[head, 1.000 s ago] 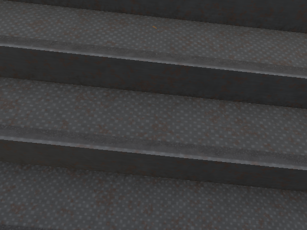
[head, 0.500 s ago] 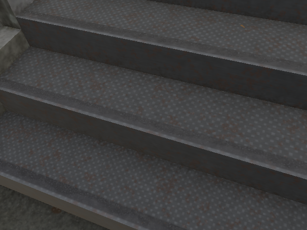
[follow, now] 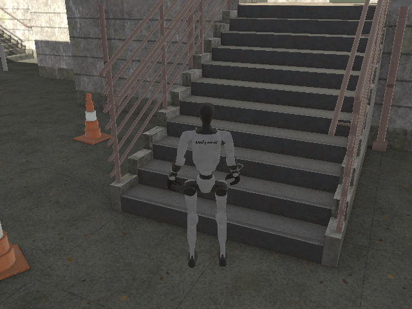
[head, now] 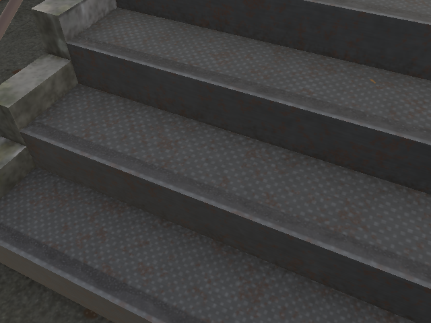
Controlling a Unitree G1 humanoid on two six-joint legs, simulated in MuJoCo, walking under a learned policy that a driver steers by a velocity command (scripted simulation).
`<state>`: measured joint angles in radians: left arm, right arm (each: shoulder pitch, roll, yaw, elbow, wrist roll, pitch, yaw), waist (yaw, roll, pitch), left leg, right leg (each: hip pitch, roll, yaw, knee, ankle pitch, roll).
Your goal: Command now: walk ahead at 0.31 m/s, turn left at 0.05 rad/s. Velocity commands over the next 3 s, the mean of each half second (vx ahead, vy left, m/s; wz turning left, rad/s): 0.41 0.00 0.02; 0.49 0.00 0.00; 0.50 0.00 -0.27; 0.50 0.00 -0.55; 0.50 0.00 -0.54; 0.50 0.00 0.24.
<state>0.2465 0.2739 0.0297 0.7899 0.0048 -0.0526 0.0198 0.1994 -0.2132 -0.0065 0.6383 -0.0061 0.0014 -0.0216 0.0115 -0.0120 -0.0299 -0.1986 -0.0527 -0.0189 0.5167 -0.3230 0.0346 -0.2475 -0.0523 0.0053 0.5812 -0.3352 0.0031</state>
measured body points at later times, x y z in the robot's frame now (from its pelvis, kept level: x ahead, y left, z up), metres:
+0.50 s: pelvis +0.14 +0.03 -0.01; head +0.15 +0.03 +0.44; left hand +0.22 +0.30 -0.13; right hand +0.30 -0.23 -0.09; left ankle +0.20 +0.12 -0.73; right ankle +0.00 -0.12 -0.64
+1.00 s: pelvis +0.36 -0.04 +0.06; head +0.37 -0.04 +0.51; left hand +0.58 +0.14 -0.01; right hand +0.33 -0.27 -0.09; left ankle +0.22 +0.12 -0.63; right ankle +0.44 -0.12 -0.56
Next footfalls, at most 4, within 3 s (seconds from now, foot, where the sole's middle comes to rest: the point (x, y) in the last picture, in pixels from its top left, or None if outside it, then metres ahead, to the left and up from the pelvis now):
0.42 left None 0.24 0.12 -0.77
0.94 right None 0.48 -0.13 -0.60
1.54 left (217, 165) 0.90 0.04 -0.43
2.08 right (340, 90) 1.05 -0.33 -0.26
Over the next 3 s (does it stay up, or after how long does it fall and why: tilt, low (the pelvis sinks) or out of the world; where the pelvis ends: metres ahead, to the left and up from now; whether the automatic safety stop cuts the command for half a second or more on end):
stays up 1.35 -0.51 0.69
